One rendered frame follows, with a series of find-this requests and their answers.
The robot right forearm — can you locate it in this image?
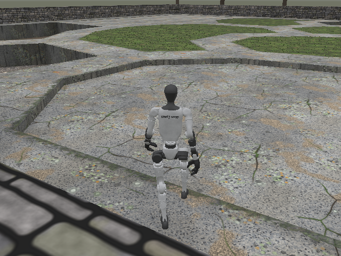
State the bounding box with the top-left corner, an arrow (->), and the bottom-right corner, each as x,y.
188,131 -> 199,160

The left robot foot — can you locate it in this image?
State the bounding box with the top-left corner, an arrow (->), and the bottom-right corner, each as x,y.
160,215 -> 168,229

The right robot hand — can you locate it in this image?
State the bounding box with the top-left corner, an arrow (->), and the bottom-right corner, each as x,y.
187,159 -> 200,175

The left robot upper arm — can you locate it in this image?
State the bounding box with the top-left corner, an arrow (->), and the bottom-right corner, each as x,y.
147,107 -> 160,135

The right robot upper arm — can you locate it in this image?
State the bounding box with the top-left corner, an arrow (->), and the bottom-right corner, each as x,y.
182,108 -> 193,139

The left robot hand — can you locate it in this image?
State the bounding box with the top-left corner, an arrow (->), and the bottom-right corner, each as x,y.
145,142 -> 157,151

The robot head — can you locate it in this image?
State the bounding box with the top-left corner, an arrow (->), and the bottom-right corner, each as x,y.
162,84 -> 179,110

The robot left forearm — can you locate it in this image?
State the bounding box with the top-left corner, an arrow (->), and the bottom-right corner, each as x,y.
144,128 -> 152,145

